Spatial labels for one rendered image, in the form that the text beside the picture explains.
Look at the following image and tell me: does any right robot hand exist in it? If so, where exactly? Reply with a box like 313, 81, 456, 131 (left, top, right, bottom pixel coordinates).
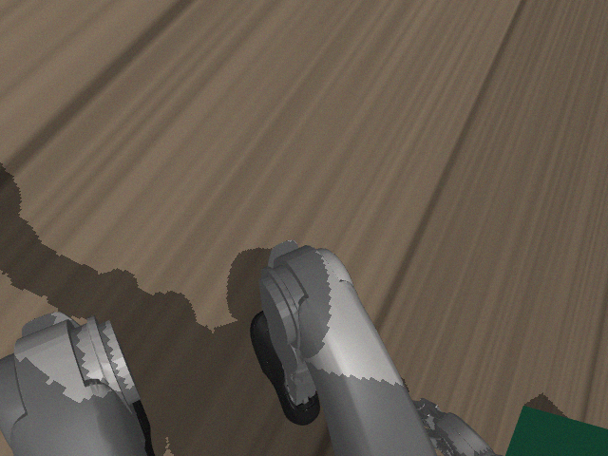
412, 398, 496, 456

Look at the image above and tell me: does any left robot foot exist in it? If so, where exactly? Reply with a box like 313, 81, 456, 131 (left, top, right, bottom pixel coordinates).
132, 400, 155, 456

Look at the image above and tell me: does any right robot foot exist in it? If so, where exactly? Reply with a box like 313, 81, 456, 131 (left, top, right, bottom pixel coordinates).
250, 311, 320, 426

